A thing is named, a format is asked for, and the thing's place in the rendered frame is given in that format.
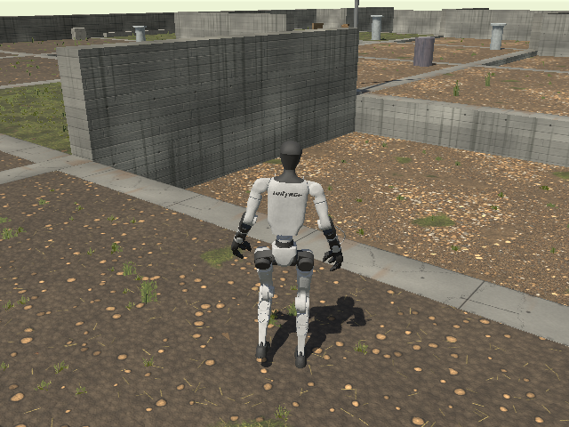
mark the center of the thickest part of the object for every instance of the robot left upper arm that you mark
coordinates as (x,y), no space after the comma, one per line
(255,197)

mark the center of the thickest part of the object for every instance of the robot left foot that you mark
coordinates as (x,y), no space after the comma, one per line
(261,351)

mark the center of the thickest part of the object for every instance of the robot left forearm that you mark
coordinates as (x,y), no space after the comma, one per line
(242,231)

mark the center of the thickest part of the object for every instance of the right robot thigh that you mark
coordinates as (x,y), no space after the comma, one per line
(304,267)

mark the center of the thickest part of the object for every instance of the left robot hand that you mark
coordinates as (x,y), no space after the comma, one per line
(243,246)

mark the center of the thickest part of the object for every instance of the robot right forearm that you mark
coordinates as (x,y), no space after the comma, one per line
(332,238)

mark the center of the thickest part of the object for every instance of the robot right upper arm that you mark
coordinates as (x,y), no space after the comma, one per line
(316,190)

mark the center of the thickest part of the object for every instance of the right robot hand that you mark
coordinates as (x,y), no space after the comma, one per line
(335,257)

